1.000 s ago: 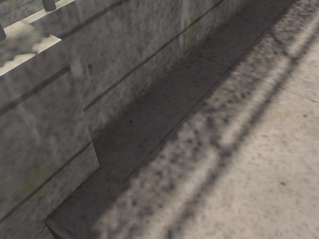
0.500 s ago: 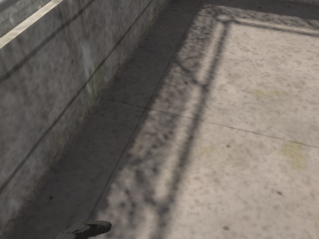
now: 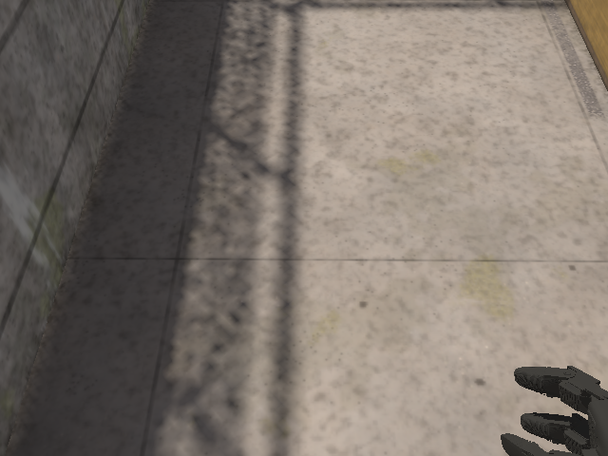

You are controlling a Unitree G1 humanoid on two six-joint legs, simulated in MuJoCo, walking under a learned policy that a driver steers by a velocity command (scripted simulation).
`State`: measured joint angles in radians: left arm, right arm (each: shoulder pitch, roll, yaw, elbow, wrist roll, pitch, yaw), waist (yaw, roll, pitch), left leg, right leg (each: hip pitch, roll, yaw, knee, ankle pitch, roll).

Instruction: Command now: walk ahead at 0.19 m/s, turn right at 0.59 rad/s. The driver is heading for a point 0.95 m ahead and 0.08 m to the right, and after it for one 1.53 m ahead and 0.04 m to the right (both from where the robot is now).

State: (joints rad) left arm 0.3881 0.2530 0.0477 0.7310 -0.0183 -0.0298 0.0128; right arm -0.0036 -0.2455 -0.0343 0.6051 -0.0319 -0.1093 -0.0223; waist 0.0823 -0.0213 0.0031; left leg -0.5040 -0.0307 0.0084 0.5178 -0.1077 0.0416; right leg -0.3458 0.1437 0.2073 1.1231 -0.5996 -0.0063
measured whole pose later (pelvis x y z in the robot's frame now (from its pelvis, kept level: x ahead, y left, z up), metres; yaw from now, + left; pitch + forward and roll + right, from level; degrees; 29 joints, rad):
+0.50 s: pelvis +0.08 -0.04 +0.01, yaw -17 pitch +3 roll +2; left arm 0.17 0.24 0.05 0.56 0.00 0.01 0.00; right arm 0.14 -0.31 -0.08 0.74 -0.01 -0.01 -0.03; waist -0.02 0.03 0.03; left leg -0.52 0.05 0.04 1.09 -0.50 -0.05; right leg -0.41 -0.01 0.01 0.60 -0.24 -0.03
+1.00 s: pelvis +0.12 -0.04 +0.02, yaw -19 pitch +3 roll +1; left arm 0.21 0.25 0.07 0.64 -0.02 -0.06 -0.02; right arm 0.42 -0.20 -0.04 0.83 0.00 -0.05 -0.02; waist -0.06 -0.03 -0.07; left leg -0.14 0.01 0.01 0.40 -0.32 0.00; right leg -0.61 -0.04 -0.01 0.97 -0.25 -0.01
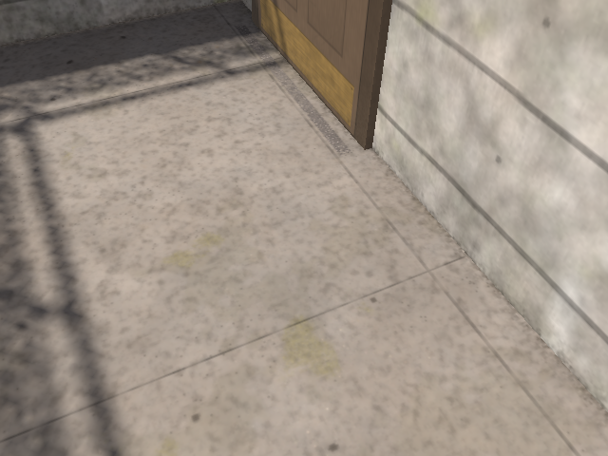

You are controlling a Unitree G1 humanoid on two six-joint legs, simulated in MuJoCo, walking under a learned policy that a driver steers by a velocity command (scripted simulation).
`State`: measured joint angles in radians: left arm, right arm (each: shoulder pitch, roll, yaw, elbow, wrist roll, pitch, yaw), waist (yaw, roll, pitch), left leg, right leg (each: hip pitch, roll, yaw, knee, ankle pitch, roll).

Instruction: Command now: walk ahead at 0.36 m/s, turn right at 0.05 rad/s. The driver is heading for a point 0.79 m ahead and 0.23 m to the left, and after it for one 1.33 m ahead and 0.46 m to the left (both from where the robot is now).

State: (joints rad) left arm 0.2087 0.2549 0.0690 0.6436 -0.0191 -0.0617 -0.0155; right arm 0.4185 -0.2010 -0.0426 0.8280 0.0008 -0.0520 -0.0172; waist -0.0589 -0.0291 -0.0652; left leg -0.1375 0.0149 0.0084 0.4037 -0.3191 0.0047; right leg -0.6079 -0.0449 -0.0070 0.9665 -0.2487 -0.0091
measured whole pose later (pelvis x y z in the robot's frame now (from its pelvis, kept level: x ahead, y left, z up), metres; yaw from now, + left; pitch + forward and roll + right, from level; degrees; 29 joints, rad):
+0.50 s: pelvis +0.19 -0.05 +0.01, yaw +0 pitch +2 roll -1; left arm 0.43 0.22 0.05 0.79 0.01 -0.09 -0.01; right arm 0.11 -0.25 -0.05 0.75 0.01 -0.07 0.02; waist 0.05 0.05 -0.02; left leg -0.77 0.12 -0.04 0.83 0.09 0.01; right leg -0.03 0.05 -0.06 0.22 -0.23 -0.06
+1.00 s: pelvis +0.48 +0.03 +0.01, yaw +16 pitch +3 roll +0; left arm 0.08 0.28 0.05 0.65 0.02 -0.10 0.02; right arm 0.32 -0.26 -0.06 0.73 0.01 -0.05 0.00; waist -0.05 -0.03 0.02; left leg -0.21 -0.13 -0.10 0.34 -0.17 0.10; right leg -0.70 -0.10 0.10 0.90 -0.14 0.06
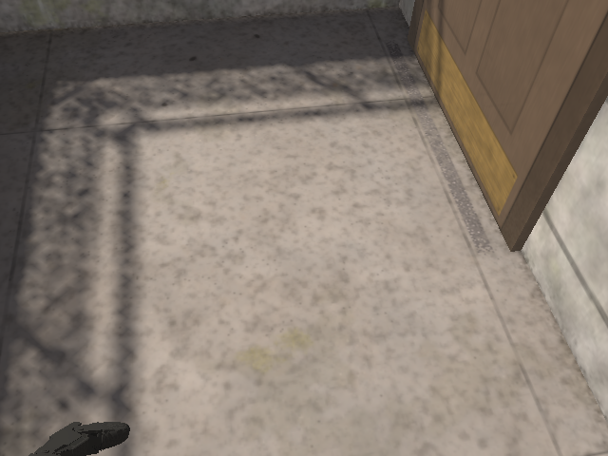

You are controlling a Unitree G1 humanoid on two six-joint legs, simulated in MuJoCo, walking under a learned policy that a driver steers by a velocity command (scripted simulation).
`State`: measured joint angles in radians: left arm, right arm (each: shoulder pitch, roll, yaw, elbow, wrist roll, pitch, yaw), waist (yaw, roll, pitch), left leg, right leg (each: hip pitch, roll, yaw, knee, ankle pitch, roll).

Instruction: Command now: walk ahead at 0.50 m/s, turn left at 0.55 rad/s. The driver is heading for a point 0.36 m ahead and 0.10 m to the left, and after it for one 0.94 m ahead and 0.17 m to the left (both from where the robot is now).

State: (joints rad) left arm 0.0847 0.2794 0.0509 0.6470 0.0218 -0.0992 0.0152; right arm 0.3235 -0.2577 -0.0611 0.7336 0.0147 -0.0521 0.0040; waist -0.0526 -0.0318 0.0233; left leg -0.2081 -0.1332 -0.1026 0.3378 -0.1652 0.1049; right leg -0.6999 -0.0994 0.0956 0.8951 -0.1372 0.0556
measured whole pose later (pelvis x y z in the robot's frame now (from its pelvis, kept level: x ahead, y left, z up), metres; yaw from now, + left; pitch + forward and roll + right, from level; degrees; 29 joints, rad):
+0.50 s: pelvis +0.24 -0.04 +0.00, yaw +18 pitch +2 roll -1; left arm 0.24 0.26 0.07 0.78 0.01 -0.07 0.02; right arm 0.15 -0.31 -0.09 0.62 0.01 0.01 0.00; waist 0.05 0.04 0.07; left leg -0.68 0.05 -0.04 0.96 -0.22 -0.04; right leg -0.18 0.01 -0.11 0.35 -0.20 -0.03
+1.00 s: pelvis +0.34 +0.03 -0.01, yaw +30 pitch +2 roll +0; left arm 0.13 0.28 0.04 0.77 0.00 0.02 0.02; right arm 0.15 -0.26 -0.05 0.63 -0.01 0.03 -0.01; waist -0.01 -0.03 0.03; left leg -0.37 -0.08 -0.06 0.47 -0.13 0.06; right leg -0.45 -0.05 0.05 0.81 -0.37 0.07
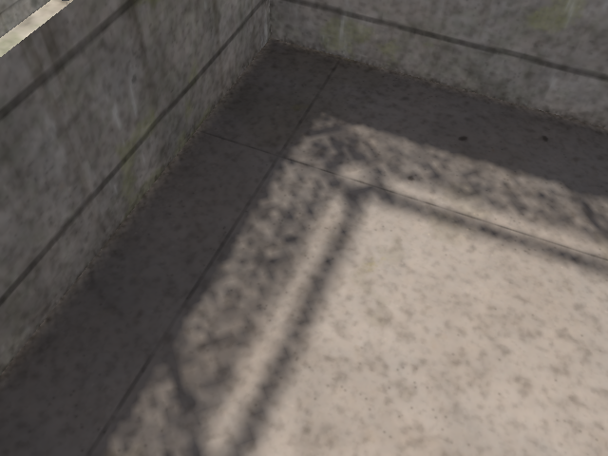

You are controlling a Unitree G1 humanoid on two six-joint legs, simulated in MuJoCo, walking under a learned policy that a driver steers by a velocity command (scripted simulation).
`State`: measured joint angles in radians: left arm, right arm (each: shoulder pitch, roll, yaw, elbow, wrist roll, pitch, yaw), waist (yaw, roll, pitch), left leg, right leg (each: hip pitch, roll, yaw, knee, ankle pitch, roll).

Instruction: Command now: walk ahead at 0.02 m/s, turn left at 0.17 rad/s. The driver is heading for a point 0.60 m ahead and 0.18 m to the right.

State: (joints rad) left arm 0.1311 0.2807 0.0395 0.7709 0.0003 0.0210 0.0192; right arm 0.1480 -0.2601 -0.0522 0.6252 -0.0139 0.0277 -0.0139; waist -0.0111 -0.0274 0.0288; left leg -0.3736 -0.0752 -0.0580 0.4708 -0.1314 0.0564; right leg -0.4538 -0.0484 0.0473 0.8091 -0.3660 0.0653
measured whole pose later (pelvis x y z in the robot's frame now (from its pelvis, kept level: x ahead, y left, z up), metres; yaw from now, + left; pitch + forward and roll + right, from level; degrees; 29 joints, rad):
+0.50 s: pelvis +0.03 -0.04 +0.00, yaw +1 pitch -1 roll +0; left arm 0.18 0.23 0.01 0.87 0.01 -0.04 0.00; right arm 0.21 -0.24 -0.07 0.79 -0.01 0.04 -0.05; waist 0.01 0.00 0.03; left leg -0.26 -0.03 -0.09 0.50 -0.21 -0.01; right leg -0.17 0.01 0.00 0.49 -0.30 -0.01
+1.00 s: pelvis +0.04 -0.04 +0.01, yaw +1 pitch -2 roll +0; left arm 0.22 0.24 0.01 1.00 0.00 -0.03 0.01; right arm 0.17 -0.23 -0.06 0.98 0.00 0.04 -0.06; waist 0.02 0.00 0.04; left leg -0.22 -0.02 -0.10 0.45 -0.20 -0.02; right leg -0.12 0.01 0.00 0.43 -0.28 -0.01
